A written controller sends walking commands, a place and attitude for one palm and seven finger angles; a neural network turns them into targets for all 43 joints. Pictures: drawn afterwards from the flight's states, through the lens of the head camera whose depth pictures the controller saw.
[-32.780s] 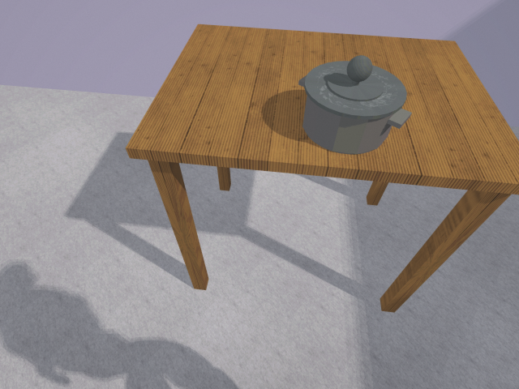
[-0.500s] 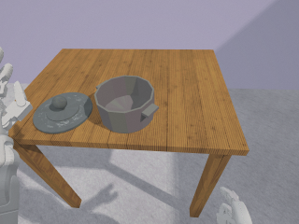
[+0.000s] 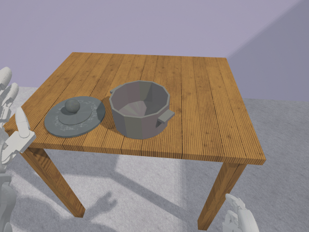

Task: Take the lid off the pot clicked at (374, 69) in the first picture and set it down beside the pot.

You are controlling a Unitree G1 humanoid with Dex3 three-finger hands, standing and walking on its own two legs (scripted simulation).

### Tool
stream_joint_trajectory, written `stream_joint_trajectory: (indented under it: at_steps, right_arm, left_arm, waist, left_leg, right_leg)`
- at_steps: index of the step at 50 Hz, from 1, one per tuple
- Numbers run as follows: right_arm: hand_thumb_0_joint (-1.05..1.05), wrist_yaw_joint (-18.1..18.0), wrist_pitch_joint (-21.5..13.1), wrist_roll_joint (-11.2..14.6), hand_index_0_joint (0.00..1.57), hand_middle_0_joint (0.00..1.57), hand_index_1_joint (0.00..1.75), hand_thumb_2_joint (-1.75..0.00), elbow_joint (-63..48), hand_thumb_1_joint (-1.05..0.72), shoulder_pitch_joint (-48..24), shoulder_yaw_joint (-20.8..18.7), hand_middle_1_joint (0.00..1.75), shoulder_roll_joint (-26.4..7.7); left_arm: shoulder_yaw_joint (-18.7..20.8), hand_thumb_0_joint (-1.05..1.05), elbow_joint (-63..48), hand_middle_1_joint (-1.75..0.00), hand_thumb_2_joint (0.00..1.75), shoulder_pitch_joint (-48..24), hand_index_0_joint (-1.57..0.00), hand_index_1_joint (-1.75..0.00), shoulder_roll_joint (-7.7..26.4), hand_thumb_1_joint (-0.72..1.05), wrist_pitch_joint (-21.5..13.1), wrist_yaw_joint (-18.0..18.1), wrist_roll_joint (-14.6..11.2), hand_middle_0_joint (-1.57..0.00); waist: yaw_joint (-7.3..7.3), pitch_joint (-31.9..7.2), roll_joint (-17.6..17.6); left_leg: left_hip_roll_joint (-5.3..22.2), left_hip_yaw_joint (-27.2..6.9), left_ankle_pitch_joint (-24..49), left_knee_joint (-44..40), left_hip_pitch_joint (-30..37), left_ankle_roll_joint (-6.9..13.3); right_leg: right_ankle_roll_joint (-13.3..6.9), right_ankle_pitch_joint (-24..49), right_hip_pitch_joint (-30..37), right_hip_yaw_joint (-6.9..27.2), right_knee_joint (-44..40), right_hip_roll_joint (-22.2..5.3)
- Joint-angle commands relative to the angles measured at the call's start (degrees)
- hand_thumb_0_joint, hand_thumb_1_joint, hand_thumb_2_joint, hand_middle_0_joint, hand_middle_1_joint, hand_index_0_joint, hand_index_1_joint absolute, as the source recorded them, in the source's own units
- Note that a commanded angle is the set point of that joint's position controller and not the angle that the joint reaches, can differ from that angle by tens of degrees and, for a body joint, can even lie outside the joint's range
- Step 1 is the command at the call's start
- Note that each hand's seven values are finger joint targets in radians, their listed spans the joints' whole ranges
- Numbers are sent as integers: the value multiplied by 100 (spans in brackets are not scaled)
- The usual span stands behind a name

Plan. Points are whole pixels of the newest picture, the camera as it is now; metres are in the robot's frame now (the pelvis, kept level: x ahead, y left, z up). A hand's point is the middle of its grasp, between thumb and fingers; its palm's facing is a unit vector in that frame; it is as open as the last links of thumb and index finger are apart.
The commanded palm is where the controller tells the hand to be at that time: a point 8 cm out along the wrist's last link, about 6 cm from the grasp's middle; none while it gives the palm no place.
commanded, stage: draw the hand back to the body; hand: left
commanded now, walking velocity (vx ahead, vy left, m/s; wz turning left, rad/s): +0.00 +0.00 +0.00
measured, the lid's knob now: (72, 106) +0.46 +0.35 +0.06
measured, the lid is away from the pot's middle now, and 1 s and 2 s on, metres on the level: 0.23 0.23 0.23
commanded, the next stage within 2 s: step back with the hand held close in 0.24 s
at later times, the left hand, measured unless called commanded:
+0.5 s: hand (19, 130) +0.20 +0.26 +0.24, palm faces +0.49 -0.79 -0.37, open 7.5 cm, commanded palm +0.13 +0.30 +0.23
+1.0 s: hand out of the picture +0.14 +0.26 +0.23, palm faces +0.48 -0.78 -0.40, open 7.4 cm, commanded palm +0.06 +0.30 +0.23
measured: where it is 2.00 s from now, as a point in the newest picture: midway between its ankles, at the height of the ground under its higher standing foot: outside the picture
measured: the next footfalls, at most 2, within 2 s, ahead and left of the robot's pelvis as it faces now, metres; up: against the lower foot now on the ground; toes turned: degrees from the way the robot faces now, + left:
right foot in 1.42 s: -0.20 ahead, -0.11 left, +0.00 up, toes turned -3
right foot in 2.00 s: -0.32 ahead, +0.01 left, +0.00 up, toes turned -10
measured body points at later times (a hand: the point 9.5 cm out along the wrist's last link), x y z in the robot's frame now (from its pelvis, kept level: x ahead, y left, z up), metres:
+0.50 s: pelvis +0.00 +0.02 +0.00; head +0.00 +0.02 +0.45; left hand +0.17 +0.30 +0.26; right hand +0.20 -0.19 -0.08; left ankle -0.01 +0.09 -0.74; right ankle +0.02 -0.11 -0.74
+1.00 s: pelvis -0.06 +0.02 -0.02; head -0.06 +0.03 +0.43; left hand +0.10 +0.30 +0.25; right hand +0.10 -0.22 -0.10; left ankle -0.02 +0.09 -0.74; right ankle -0.01 -0.11 -0.75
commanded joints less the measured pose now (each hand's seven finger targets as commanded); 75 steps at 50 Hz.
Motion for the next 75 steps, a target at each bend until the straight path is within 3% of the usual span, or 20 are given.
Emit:
stream_joint_trajectory:
  at_steps: [1, 16, 17, 18, 20, 26, 30, 37, 40, 43, 46, 48, 52, 55, 57, 59, 62, 67, 71, 75]
  right_arm:
    - [0, -22, -299, 16, 20, 20, 30, -90, -1035, -90, -929, -234, 30, -602]
    - [0, -12, -289, -18, 20, 20, 30, -90, -1102, -90, -885, -203, 30, -571]
    - [0, -9, -271, -41, 20, 20, 30, -90, -1087, -90, -878, -203, 30, -553]
    - [0, -7, -140, 47, 20, 20, 30, -90, -1423, -90, -836, -212, 30, -762]
    - [0, 4, -13, -1, 20, 20, 30, -90, -1296, -90, -699, -263, 30, -665]
    - [0, 102, 279, 66, 20, 20, 30, -90, -1501, -90, -580, -408, 30, -782]
    - [0, 131, 440, 102, 20, 20, 30, -90, -1765, -90, -470, -516, 30, -764]
    - [0, 78, 328, 90, 20, 20, 30, -90, -1862, -90, -300, -573, 30, -780]
    - [0, 45, 199, 52, 20, 20, 30, -90, -1783, -90, -214, -599, 30, -806]
    - [0, 13, 139, 108, 20, 20, 30, -90, -1721, -90, -170, -608, 30, -802]
    - [0, 53, 182, 113, 20, 20, 30, -90, -1549, -90, -6, -671, 30, -718]
    - [0, 54, 217, 141, 20, 20, 30, -90, -1532, -90, -33, -665, 30, -653]
    - [0, 12, 199, 95, 20, 20, 30, -90, -1642, -90, -175, -530, 30, -561]
    - [0, -76, 41, 42, 20, 20, 30, -90, -1742, -90, -308, -506, 30, -739]
    - [0, -93, -113, -73, 20, 20, 30, -90, -1750, -90, -230, -495, 30, -637]
    - [0, -71, -277, -123, 20, 20, 30, -90, -1589, -90, -4, -557, 30, -570]
    - [0, 20, -326, -39, 20, 20, 30, -90, -1404, -90, 17, -649, 30, -581]
    - [0, 78, -292, -74, 20, 20, 30, -90, -1193, -90, -146, -571, 30, -629]
    - [0, 37, -112, -72, 20, 20, 30, -90, -1294, -90, -265, -554, 30, -606]
    - [0, -25, -32, 58, 20, 20, 30, -90, -1427, -90, -367, -614, 30, -590]
  left_arm:
    - [619, 0, -1479, -30, 90, -551, -20, -30, 1238, 90, -316, 59, -9, -20]
    - [572, 0, -1917, -30, 90, -141, -20, -30, 1134, 90, -217, 131, 69, -20]
    - [503, 0, -1907, -30, 90, -242, -20, -30, 1069, 90, -219, 129, 106, -20]
    - [1549, 0, -2462, -30, 90, -1165, -20, -30, 2143, 90, -563, 210, 140, -20]
    - [1028, 0, -1585, -30, 90, -180, -20, -30, 1425, 90, -606, 167, 198, -20]
    - [862, 0, -1926, -30, 90, 648, -20, -30, 1269, 90, -675, 65, 235, -20]
    - [1272, 0, -2492, -30, 90, 1314, -20, -30, 1581, 90, -717, 94, 244, -20]
    - [1547, 0, -2909, -30, 90, 1572, -20, -30, 1654, 90, -753, 230, 198, -20]
    - [1517, 0, -2539, -30, 90, 1213, -20, -30, 1533, 90, -760, 265, 245, -20]
    - [1386, 0, -1924, -30, 90, 762, -20, -30, 1412, 90, -734, 285, 288, -20]
    - [1235, 0, -1700, -30, 90, 572, -20, -30, 1482, 90, -739, 306, 275, -20]
    - [1074, 0, -1768, -30, 90, 611, -20, -30, 1385, 90, -781, 309, 270, -20]
    - [1189, 0, -2411, -30, 90, 1148, -20, -30, 1524, 90, -876, 358, 291, -20]
    - [1239, 0, -3101, -30, 90, 1183, -20, -30, 1564, 90, -1027, 400, 352, -20]
    - [1438, 0, -3253, -30, 90, 1084, -20, -30, 1654, 90, -1058, 431, 445, -20]
    - [1458, 0, -3275, -30, 90, 873, -20, -30, 1612, 90, -1029, 493, 415, -20]
    - [1358, 0, -2832, -30, 90, 1130, -20, -30, 1439, 90, -958, 505, 318, -20]
    - [1012, 0, -2267, -30, 90, 850, -20, -30, 1239, 90, -903, 382, 272, -20]
    - [1358, 0, -2349, -30, 90, 1028, -20, -30, 1772, 90, -1085, 252, 237, -20]
    - [1455, 0, -2908, -30, 90, 1167, -20, -30, 1856, 90, -1313, 222, 115, -20]
  waist:
    - [-36, -458, -1]
    - [1, -586, 289]
    - [18, -640, 201]
    - [-214, -136, 96]
    - [-250, -89, -702]
    - [-322, -1116, 225]
    - [-313, -1569, -47]
    - [-333, -1244, 754]
    - [-375, -705, 746]
    - [-454, -199, -79]
    - [-578, -449, -1389]
    - [-584, -581, -1566]
    - [-532, -785, -699]
    - [-460, -770, 1044]
    - [-455, -831, 1888]
    - [-507, -760, 1247]
    - [-433, -906, 468]
    - [-476, -1219, 833]
    - [-412, -1889, -202]
    - [-480, -1980, -818]
  left_leg:
    - [230, -185, 855, -448, -233, -42]
    - [278, -297, 1206, -386, -252, -150]
    - [271, -303, 1268, -383, -273, -157]
    - [375, -462, 608, -329, -781, 46]
    - [305, -496, 643, -119, -772, 121]
    - [651, -579, 2417, -5, -514, 110]
    - [842, -647, 3299, 193, -806, 78]
    - [1211, -929, 2312, -284, -1858, 224]
    - [1321, -972, 743, -515, -2795, 360]
    - [957, -870, -887, -121, -3345, 317]
    - [288, -424, -465, 1427, -1790, 7]
    - [186, -304, -690, 2130, -1311, -15]
    - [375, -366, -572, 1371, -1351, 33]
    - [1076, -1222, -32, -451, -2347, 247]
    - [1677, -1791, -749, -1289, -3154, 469]
    - [1848, -1764, -176, -1150, -2937, 671]
    - [1570, -1138, 1959, -454, -1324, 447]
    - [1429, -1159, 2409, -315, -476, 232]
    - [865, -531, 1517, 415, -615, -28]
    - [508, -75, 1312, 1066, -9, -188]
  right_leg:
    - [-148, 369, 39, 48, -216, -177]
    - [-188, 615, 74, -6, 18, -162]
    - [-182, 623, 71, -30, 12, -163]
    - [-166, 914, -381, 693, -157, -463]
    - [-153, 916, -534, 855, -323, -639]
    - [-27, 2043, -212, 494, 471, -629]
    - [44, 2194, -18, 366, 901, -611]
    - [161, 188, -210, 214, 1835, -341]
    - [143, -347, -36, 261, 2083, -315]
    - [30, 333, -98, 600, 1418, -490]
    - [-389, 406, -1502, 1597, -116, -1384]
    - [-521, -206, -2013, 1590, -494, -1734]
    - [-450, -50, -1832, 1123, -70, -1574]
    - [87, 129, -895, 151, 1469, -293]
    - [187, -1028, -668, 164, 3277, -12]
    - [180, -1554, -1240, 417, 4211, 1]
    - [154, -1910, -1855, 168, 2800, -73]
    - [144, -1019, -1416, 53, 619, -15]
    - [-14, 1094, -745, 299, -33, -450]
    - [-48, 1308, -1572, 322, -7, -785]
